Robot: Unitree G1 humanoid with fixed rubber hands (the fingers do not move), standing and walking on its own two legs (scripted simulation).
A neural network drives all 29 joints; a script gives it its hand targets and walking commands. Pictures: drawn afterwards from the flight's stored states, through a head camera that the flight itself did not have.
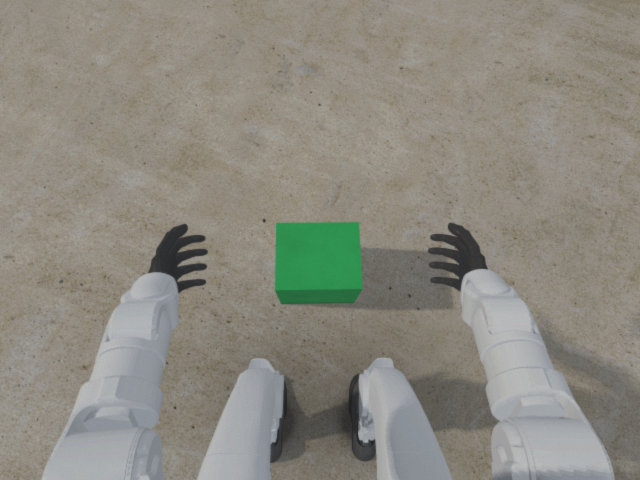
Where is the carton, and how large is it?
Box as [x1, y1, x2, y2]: [275, 222, 362, 303]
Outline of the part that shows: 276,223 275,291 280,302 353,302 362,288 358,222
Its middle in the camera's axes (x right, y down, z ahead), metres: -0.01 +0.07 +1.03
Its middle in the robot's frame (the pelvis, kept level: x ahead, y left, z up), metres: +0.49 +0.00 -0.58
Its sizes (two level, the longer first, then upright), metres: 0.205 0.168 0.202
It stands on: the floor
